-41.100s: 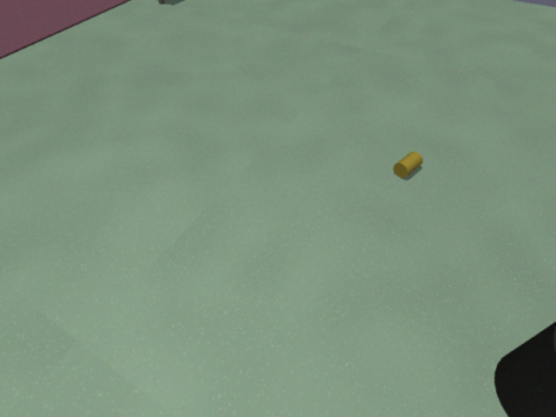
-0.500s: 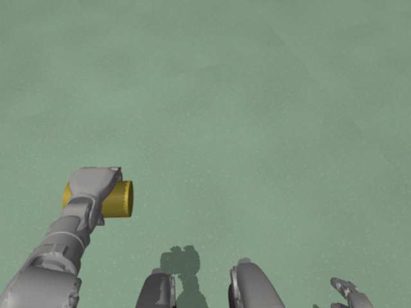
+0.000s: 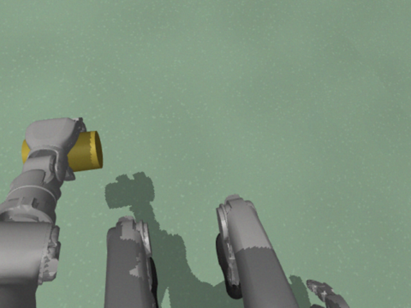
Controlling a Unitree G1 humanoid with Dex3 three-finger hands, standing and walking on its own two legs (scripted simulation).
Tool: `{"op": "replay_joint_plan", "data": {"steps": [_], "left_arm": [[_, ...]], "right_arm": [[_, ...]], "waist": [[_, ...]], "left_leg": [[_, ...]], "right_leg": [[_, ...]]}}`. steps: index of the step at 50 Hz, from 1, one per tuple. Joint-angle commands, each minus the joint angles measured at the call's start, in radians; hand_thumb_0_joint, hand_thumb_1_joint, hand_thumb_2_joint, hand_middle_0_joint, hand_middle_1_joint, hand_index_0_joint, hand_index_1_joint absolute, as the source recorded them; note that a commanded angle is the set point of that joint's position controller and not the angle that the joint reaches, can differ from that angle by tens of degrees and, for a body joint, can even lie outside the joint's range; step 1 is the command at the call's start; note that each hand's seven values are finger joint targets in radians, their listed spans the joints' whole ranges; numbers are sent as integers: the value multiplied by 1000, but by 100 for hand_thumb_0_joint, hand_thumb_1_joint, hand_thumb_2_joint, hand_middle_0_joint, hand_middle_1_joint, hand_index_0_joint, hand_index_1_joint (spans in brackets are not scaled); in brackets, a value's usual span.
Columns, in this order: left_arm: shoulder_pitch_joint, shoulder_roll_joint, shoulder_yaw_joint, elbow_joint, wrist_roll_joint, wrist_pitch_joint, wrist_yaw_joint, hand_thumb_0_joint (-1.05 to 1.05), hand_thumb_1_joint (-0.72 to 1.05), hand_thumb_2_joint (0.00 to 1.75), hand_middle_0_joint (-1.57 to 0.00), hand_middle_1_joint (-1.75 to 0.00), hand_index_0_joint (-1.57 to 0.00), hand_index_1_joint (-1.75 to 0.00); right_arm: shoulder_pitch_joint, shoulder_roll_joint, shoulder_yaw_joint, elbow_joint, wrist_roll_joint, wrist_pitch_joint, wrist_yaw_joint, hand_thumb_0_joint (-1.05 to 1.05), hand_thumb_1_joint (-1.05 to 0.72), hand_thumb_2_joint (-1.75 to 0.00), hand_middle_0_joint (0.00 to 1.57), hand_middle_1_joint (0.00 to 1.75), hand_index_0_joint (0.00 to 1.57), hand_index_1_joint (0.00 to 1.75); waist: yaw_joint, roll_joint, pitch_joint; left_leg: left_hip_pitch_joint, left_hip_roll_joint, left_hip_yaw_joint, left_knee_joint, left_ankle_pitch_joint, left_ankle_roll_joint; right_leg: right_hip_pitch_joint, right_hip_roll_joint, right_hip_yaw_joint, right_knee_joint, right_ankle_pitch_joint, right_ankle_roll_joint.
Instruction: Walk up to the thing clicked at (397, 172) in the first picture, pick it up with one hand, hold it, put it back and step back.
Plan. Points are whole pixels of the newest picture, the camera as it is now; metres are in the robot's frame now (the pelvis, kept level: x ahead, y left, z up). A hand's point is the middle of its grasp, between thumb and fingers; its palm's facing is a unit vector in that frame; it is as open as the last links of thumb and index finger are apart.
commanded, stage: crouch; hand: left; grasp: from above
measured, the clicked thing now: (66, 153) +0.46 +0.23 -0.16
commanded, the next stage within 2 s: lower in 1.00 s
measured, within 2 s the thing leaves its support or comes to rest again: neither
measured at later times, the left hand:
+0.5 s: hand (77, 152) +0.49 +0.23 -0.24, palm faces -0.47 -0.01 -0.88, open 11.0 cm
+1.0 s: hand (81, 153) +0.50 +0.24 -0.29, palm faces -0.46 -0.01 -0.89, open 11.0 cm
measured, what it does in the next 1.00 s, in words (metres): lowers itself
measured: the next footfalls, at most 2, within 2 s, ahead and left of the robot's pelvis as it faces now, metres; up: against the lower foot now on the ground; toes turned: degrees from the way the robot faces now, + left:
none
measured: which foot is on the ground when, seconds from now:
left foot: down 0.00-1.00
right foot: down 0.00-1.00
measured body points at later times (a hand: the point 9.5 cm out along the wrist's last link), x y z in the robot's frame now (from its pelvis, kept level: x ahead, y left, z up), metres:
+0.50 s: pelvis +0.00 -0.01 -0.08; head +0.25 +0.03 +0.29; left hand +0.51 +0.23 -0.19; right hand +0.04 -0.29 -0.20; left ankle +0.07 +0.12 -0.45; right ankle +0.09 -0.15 -0.45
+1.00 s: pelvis -0.01 +0.00 -0.13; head +0.24 +0.05 +0.24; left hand +0.52 +0.24 -0.24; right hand +0.00 -0.28 -0.23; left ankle +0.07 +0.12 -0.45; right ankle +0.09 -0.15 -0.45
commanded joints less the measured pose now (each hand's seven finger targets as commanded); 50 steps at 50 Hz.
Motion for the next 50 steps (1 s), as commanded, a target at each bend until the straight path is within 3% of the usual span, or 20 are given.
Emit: {"op": "replay_joint_plan", "data": {"steps": [1,3,6,8,12,13,14,18,19,20,23,27,28,31,37,40,45,48,49,50], "left_arm": [[-435,276,58,-208,21,-19,71,0,61,77,-94,-73,-97,-70],[-421,249,52,-162,30,-18,81,0,60,76,-93,-73,-96,-70],[-489,278,66,-202,36,-11,91,0,58,79,-93,-72,-96,-70],[-471,278,67,-171,33,-2,91,0,59,80,-95,-70,-97,-69],[-440,252,52,-102,25,8,75,0,62,83,-97,-73,-98,-71],[-484,295,69,-142,22,4,73,0,60,85,-96,-73,-97,-72],[-472,320,82,-123,25,7,68,0,62,84,-97,-72,-99,-71],[-443,302,69,-54,24,-4,46,0,67,86,-101,-75,-102,-74],[-481,329,76,-86,21,-12,43,0,67,85,-100,-75,-102,-73],[-437,327,80,-42,27,-12,39,0,66,88,-100,-77,-101,-76],[-515,388,102,-105,36,-34,39,0,67,85,-99,-79,-102,-76],[-509,371,94,-37,41,-54,42,0,70,85,-101,-79,-104,-77],[-535,418,111,-54,48,-60,47,0,69,83,-99,-79,-102,-76],[-560,435,113,-38,62,-71,62,0,67,82,-98,-79,-101,-75],[-555,422,99,28,73,-74,80,0,68,83,-98,-79,-101,-76],[-600,455,104,20,79,-75,84,0,65,82,-97,-77,-99,-75],[-609,454,90,41,77,-74,84,0,64,81,-97,-75,-99,-73],[-576,458,90,67,84,-69,81,0,63,83,-97,-75,-99,-74],[-617,480,100,25,84,-71,85,0,66,81,-99,-74,-100,-72],[-588,469,97,66,87,-66,83,0,66,82,-99,-74,-101,-72]], "right_arm": [[160,-241,-80,-42,-5,-25,-7,0,-90,-90,20,30,20,30],[175,-245,-76,-33,-14,-28,0,0,-90,-90,20,30,20,30],[183,-255,-79,-27,-20,-30,11,0,-90,-90,20,30,20,30],[188,-257,-77,-25,-25,-28,18,0,-90,-90,20,30,20,30],[186,-256,-75,-23,-30,-26,33,0,-90,-90,20,30,20,30],[185,-260,-74,-21,-31,-24,34,0,-90,-90,20,30,20,30],[185,-262,-75,-30,-32,-21,36,0,-90,-90,20,30,20,30],[185,-259,-64,-35,-37,-11,48,0,-91,-90,20,30,20,30],[179,-260,-65,-37,-33,-9,49,0,-90,-90,20,30,20,30],[186,-264,-62,-36,-37,-7,52,0,-91,-90,20,30,20,30],[185,-271,-56,-43,-40,0,59,0,-91,-90,20,30,20,30],[189,-275,-43,-38,-48,2,70,0,-91,-90,20,30,20,30],[188,-284,-42,-38,-47,2,69,0,-91,-90,20,30,20,30],[181,-285,-35,-35,-53,4,71,0,-90,-90,20,30,20,30],[199,-294,-15,-26,-62,-2,74,0,-90,-90,20,30,20,30],[193,-303,-10,-25,-62,0,74,0,-90,-90,20,30,20,30],[185,-306,7,-20,-65,-1,75,0,-90,-90,20,30,20,30],[195,-308,19,-23,-68,-1,78,0,-91,-90,20,30,20,30],[199,-314,18,-23,-67,-1,77,0,-90,-90,20,30,20,30],[203,-316,23,-25,-67,-2,79,0,-91,-90,20,30,20,30]], "waist": [[-5,219,-700],[-32,215,-668],[-33,264,-746],[-30,265,-725],[-55,214,-648],[-49,231,-673],[-44,213,-697],[-64,179,-626],[-60,180,-642],[-60,174,-614],[-54,213,-664],[-81,201,-598],[-70,214,-618],[-75,241,-615],[-104,246,-586],[-101,258,-605],[-111,258,-573],[-116,256,-562],[-110,269,-593],[-119,276,-558]], "left_leg": [[483,-19,18,-212,127,8],[474,-16,15,-181,150,7],[493,-16,22,-133,235,7],[469,-17,28,-105,257,9],[377,-18,43,-49,256,19],[354,-20,52,-36,264,22],[341,-23,57,-18,263,25],[264,-23,61,22,234,30],[248,-24,61,28,222,31],[250,-23,58,34,233,30],[219,-27,70,68,234,33],[177,-25,61,87,194,31],[190,-25,58,86,184,31],[165,-28,63,101,146,29],[149,-27,52,137,147,28],[149,-26,46,148,138,28],[111,-27,48,165,107,32],[100,-30,52,186,135,34],[109,-29,50,188,146,34],[108,-29,43,180,150,29]], "right_leg": [[237,20,-94,-131,105,-96],[199,15,-98,-106,124,-93],[183,15,-102,-55,187,-97],[173,14,-102,-39,204,-94],[161,18,-102,-14,220,-88],[189,19,-99,-5,236,-87],[204,20,-97,4,239,-85],[184,25,-100,27,219,-81],[183,28,-101,38,211,-82],[169,24,-102,45,214,-81],[189,27,-96,66,226,-79],[130,30,-111,96,181,-82],[116,31,-114,101,168,-85],[97,35,-119,119,133,-87],[50,33,-135,151,140,-84],[32,39,-144,169,134,-89],[18,44,-150,177,116,-88],[32,41,-147,183,146,-84],[31,40,-147,189,157,-84],[13,36,-153,199,157,-85]]}}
